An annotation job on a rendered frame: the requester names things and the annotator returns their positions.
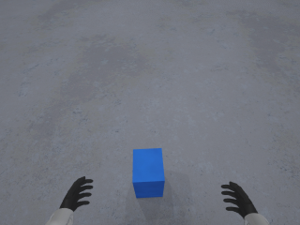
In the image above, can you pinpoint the carton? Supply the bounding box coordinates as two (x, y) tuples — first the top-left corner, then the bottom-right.
(132, 148), (165, 199)

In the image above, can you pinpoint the right robot hand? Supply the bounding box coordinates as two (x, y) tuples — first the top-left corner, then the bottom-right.
(221, 181), (259, 219)

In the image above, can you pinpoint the left robot forearm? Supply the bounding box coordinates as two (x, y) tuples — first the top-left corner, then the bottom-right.
(45, 208), (74, 225)

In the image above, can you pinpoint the left robot hand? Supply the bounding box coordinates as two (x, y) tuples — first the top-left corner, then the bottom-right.
(59, 176), (93, 212)

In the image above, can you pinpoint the right robot forearm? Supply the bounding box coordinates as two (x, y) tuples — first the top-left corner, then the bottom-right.
(244, 213), (270, 225)

